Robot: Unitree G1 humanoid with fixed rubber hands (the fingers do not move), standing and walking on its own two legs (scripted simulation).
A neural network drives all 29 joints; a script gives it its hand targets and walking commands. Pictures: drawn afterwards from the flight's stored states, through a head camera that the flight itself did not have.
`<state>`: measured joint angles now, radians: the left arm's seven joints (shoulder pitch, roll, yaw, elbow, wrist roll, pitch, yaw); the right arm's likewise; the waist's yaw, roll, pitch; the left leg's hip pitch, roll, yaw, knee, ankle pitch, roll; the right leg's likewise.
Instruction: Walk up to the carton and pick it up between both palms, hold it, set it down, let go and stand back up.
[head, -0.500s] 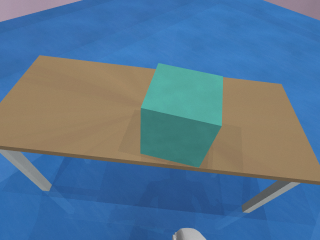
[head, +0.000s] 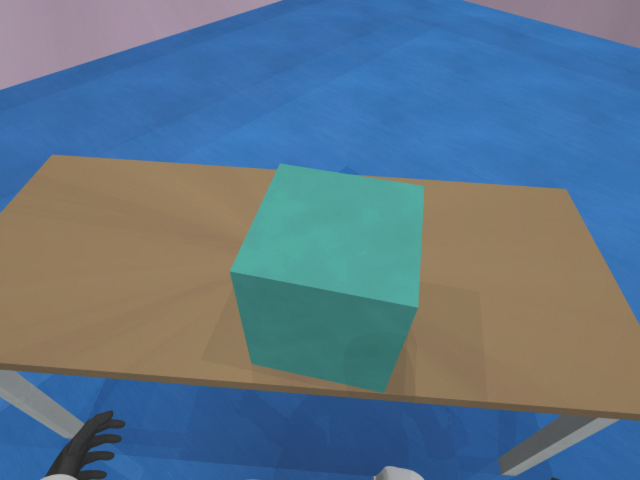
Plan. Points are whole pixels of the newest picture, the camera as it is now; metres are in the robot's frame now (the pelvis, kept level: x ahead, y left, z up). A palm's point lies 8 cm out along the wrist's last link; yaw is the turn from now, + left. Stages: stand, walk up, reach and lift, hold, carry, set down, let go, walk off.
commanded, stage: walk up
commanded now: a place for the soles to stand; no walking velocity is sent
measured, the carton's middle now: (332, 280) +0.41 +0.00 -0.02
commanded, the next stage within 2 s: none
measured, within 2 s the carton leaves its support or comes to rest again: neither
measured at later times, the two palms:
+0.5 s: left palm out of the picture +0.13 +0.28 -0.06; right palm out of the picture +0.15 -0.33 -0.06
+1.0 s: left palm out of the picture +0.12 +0.25 -0.07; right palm out of the picture +0.05 -0.34 -0.08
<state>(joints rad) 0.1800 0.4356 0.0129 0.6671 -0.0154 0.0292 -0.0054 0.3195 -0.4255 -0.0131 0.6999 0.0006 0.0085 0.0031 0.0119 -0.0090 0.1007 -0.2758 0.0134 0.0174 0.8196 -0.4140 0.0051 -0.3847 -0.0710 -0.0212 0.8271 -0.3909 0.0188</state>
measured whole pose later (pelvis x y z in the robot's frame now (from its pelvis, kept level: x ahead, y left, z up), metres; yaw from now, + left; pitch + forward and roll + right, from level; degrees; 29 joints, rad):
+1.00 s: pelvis +0.03 -0.04 +0.05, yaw -1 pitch -3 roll +0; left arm 0.08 0.33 0.03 1.12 -0.01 -0.01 0.00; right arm 0.17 -0.35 -0.03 1.15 0.01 -0.02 -0.01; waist -0.01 0.01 0.07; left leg -0.05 0.07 0.03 0.30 -0.20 -0.06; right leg -0.16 0.01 -0.01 0.32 -0.11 -0.01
